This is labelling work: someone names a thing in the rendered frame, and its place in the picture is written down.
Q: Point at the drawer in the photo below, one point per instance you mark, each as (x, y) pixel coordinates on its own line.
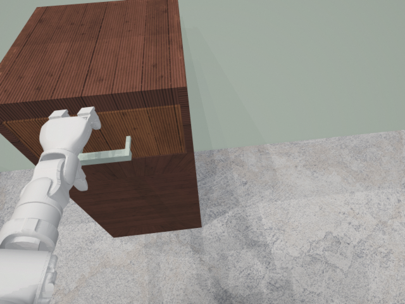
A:
(153, 131)

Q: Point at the robot left hand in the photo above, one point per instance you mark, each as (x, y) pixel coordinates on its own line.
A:
(62, 131)

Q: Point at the cabinet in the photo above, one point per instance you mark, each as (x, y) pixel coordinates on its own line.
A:
(114, 55)

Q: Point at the robot left upper arm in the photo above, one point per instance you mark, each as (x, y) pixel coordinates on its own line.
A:
(27, 276)

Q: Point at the robot left forearm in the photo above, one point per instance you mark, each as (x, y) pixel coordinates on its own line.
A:
(35, 220)

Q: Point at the handle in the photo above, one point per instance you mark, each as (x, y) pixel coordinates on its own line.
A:
(119, 155)

